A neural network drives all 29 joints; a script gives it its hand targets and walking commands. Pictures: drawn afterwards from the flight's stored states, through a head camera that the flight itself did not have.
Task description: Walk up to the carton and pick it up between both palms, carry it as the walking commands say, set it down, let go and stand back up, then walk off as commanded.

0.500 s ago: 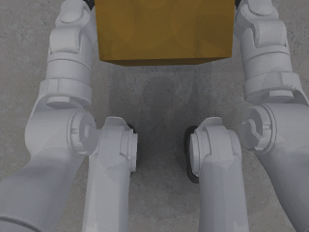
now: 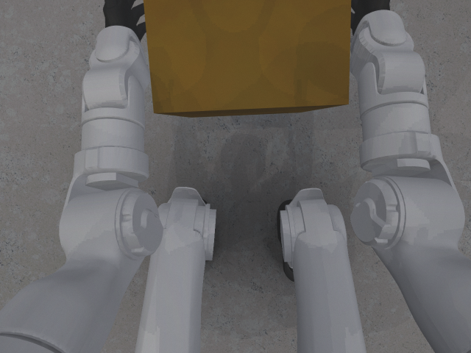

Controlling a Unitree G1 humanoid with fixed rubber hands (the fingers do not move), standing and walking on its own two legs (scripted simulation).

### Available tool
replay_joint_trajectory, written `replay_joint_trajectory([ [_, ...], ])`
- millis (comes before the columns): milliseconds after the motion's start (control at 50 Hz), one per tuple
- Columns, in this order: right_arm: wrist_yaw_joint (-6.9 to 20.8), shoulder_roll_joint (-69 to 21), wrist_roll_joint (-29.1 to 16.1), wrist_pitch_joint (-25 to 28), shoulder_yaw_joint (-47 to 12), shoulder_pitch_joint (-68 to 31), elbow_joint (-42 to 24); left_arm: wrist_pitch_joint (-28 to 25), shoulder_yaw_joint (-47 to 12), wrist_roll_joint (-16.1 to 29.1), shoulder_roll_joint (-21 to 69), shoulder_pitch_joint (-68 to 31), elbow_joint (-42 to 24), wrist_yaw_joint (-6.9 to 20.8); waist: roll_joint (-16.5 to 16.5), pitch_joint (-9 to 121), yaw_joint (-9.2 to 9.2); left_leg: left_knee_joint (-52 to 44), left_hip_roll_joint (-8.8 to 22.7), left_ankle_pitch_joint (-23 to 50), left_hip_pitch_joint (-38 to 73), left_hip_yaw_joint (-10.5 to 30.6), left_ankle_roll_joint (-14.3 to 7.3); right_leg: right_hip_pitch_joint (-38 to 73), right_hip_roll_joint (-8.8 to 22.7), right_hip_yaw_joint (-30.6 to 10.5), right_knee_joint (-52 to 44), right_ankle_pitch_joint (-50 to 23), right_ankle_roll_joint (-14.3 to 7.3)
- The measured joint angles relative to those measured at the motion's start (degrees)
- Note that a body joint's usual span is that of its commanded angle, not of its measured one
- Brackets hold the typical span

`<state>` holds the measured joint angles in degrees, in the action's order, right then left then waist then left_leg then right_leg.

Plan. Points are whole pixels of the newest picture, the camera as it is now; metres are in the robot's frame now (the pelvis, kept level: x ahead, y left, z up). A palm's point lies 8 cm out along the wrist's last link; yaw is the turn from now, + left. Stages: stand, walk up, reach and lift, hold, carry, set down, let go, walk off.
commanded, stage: reach and lift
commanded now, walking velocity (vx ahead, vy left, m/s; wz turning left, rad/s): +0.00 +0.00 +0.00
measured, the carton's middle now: (244, 36) +0.55 +0.00 -0.17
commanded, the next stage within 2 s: none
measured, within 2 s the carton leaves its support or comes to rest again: neither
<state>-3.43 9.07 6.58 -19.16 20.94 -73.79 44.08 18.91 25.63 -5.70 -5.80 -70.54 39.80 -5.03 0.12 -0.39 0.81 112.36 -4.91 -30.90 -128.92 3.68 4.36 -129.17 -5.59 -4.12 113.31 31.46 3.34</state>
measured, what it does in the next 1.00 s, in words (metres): rises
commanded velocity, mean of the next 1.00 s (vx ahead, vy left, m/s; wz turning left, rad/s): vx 0.00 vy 0.00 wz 0.00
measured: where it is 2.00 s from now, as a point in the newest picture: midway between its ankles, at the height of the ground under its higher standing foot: (243, 252)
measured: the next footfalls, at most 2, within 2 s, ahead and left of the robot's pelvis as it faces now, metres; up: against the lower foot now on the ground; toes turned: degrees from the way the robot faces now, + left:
none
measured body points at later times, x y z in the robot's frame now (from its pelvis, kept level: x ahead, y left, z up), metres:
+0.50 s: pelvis +0.00 +0.00 +0.05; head +0.30 -0.01 +0.39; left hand +0.52 +0.16 -0.03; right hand +0.54 -0.16 -0.03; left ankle +0.11 +0.13 -0.39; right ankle +0.10 -0.13 -0.39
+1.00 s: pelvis +0.01 +0.00 +0.11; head +0.27 -0.01 +0.48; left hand +0.50 +0.16 +0.04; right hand +0.52 -0.16 +0.04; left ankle +0.11 +0.13 -0.39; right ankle +0.10 -0.13 -0.39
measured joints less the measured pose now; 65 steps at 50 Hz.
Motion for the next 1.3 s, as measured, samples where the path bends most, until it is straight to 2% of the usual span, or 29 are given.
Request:
replay_joint_trajectory([
  [460, 1.5, -3.66, 4.52, -2.15, 3.71, 4.93, -1.13, 1.94, 3.77, -4.62, 3.01, 4.85, -0.84, 2.53, 0.2, 6.22, 0.15, -9.65, -0.46, 2.47, 7.62, 0.64, 0.08, 7.46, -0.6, -0.87, -9.58, -2.63, -0.01],
  [1300, 3.27, -8.49, 5.76, -1.39, 4.18, 19.43, -4.67, 1.63, 2.99, -6.21, 8.21, 19.57, -5.19, 3.4, 0.04, 12.6, 0.38, -27.61, -0.67, 4.06, 28.83, 2.19, -0.85, 29.03, -0.55, -1.96, -28.09, -4.3, -0.39],
])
